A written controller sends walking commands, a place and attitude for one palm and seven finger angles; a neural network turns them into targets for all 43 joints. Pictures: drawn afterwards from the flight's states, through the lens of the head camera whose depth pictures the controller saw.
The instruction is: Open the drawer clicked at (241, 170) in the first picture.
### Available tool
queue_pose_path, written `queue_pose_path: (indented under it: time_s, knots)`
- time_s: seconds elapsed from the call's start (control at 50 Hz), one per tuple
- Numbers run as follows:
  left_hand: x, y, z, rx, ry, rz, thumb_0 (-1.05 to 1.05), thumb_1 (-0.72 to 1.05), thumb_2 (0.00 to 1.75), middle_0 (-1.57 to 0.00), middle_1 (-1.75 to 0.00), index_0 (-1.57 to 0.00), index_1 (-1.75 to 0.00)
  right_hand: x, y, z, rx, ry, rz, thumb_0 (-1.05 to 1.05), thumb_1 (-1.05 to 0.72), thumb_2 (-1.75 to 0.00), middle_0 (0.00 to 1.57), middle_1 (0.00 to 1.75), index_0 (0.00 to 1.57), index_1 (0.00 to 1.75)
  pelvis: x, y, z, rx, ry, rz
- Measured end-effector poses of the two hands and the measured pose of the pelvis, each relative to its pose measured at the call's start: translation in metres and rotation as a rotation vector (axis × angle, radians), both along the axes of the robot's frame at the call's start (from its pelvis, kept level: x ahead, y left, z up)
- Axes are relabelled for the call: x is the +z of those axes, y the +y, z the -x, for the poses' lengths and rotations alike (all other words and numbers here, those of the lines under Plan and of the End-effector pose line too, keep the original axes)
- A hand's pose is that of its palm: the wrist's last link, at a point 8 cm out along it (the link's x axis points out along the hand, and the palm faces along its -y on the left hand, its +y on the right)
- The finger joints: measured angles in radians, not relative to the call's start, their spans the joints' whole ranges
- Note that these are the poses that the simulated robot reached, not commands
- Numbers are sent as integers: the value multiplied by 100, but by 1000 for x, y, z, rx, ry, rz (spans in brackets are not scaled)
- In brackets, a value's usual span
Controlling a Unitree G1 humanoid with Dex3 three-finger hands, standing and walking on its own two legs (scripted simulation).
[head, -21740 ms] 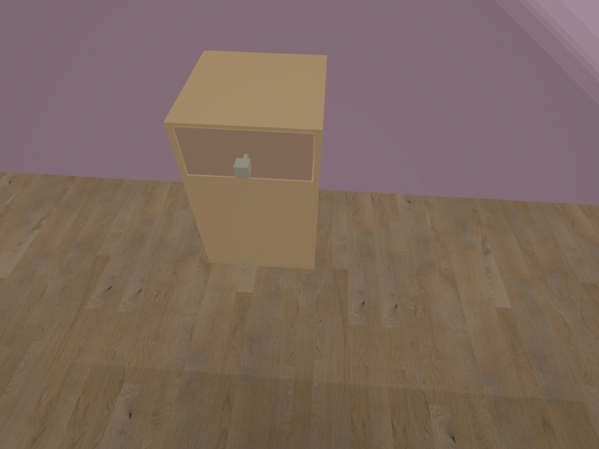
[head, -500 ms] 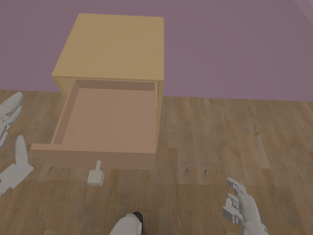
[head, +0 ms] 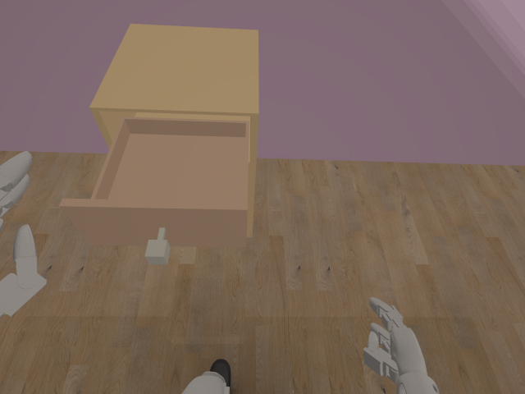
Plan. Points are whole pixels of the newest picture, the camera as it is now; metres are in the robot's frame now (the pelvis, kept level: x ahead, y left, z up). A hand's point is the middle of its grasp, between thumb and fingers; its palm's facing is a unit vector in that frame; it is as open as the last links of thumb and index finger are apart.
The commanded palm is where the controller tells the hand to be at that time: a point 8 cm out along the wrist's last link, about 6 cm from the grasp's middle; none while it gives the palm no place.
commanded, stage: stop stepping back and stand still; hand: left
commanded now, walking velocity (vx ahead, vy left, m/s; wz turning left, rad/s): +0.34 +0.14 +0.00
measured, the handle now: (159, 244) +0.42 +0.25 -0.18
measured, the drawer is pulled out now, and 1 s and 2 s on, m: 0.30 0.30 0.30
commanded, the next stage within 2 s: let the arm hang, fingers relaxed in 0.94 s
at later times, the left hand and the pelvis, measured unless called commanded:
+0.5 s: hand out of the picture +0.07 +0.23 +0.19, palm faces +0.39 -0.76 -0.51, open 7.4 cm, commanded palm +0.01 +0.28 +0.19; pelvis -0.10 -0.01 +0.01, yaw +4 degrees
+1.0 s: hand out of the picture +0.06 +0.25 +0.18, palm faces +0.38 -0.77 -0.50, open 7.4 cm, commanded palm -0.01 +0.29 +0.19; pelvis -0.12 +0.00 +0.01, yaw +4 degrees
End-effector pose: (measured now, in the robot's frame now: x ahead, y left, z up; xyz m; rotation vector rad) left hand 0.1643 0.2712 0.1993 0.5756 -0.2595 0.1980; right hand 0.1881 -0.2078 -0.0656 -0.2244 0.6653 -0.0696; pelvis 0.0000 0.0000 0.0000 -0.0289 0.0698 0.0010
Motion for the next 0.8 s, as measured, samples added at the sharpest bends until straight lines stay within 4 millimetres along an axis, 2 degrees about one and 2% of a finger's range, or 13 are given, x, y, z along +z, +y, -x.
queue_pose_path:
  time_s: [0.06, 0.14, 0.2, 0.26, 0.36, 0.44, 0.52, 0.58, 0.64, 0.7, 0.8]
  knots:
    - [0, -11, 31, 23, 35, -26, 1, 89, 90, -21, -30, -21, -30, -16, -14, 32, -9, 43, -26, 1, -90, -90, 20, 30, 21, 31, -3, -10, 26, 40, -34, 25]
    - [1, -13, 71, 113, 59, 17, 1, 89, 90, -22, -30, -22, -30, -17, -35, 81, -85, 150, -31, 1, -90, -90, 20, 30, 21, 30, 8, -17, 39, 31, -53, -31]
    - [-9, -7, 86, 195, 68, 61, 1, 89, 90, -22, -30, -22, -30, -14, -50, 109, -131, 173, -7, 1, -90, -90, 20, 30, 20, 30, 14, -19, 47, 39, -51, -55]
    - [-17, -3, 93, 227, 62, 87, 1, 89, 90, -21, -30, -22, -30, -11, -61, 126, -133, 174, 28, 1, -90, -90, 20, 30, 20, 30, 17, -18, 57, 62, -45, -64]
    - [-9, -3, 110, 171, -21, 73, 1, 89, 90, -21, -30, -21, -30, -2, -65, 133, -113, 112, 93, 1, -91, -90, 20, 30, 20, 30, 9, -9, 77, 90, -45, -48]
    - [3, -1, 125, 129, -57, 12, 1, 89, 90, -21, -30, -21, -30, 7, -49, 131, -110, 33, 54, 1, -91, -90, 20, 30, 20, 30, 9, -8, 94, 71, -76, -68]
    - [9, -1, 138, 138, -57, -42, 1, 89, 90, -21, -30, -21, -30, 0, -29, 131, -64, -7, -28, 1, -91, -90, 20, 30, 20, 30, 5, -12, 104, 72, -93, -48]
    - [2, -2, 148, 164, -53, -57, 1, 89, 90, -21, -30, -21, -30, -16, -20, 132, -23, 9, -64, 1, -90, -90, 20, 30, 20, 30, -5, -16, 112, 86, -111, -30]
    - [-11, 0, 158, 196, -37, 16, 1, 89, 90, -21, -30, -21, -30, -25, -16, 139, -7, 71, -68, 1, -90, -90, 20, 30, 20, 30, -5, -15, 118, 87, -111, -24]
    - [-21, 2, 162, 213, -10, 89, 1, 89, 90, -21, -30, -21, -30, -20, -16, 150, -11, 115, -40, 1, -90, -90, 20, 30, 20, 30, 1, -13, 121, 84, -96, -29]
    - [-17, 5, 161, 170, -43, 109, 1, 89, 90, -21, -30, -21, -30, -4, -19, 159, -24, 96, 49, 1, -90, -90, 20, 30, 21, 30, 3, -4, 120, 88, -76, -20]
